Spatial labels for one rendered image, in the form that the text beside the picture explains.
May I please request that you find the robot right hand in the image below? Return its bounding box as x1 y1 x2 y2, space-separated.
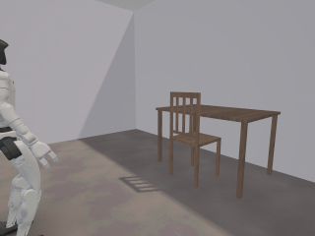
30 141 59 170

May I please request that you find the robot right forearm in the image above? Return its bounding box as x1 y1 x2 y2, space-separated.
0 103 38 147

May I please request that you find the robot right upper arm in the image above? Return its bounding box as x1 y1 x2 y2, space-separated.
0 71 15 117

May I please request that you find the humanoid robot torso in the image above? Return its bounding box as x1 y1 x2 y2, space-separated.
0 71 19 150

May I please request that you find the chair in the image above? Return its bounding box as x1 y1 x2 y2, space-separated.
169 91 221 188

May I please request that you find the left robot foot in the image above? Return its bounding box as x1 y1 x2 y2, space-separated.
0 220 33 236

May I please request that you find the table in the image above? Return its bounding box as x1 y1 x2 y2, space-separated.
156 104 281 199

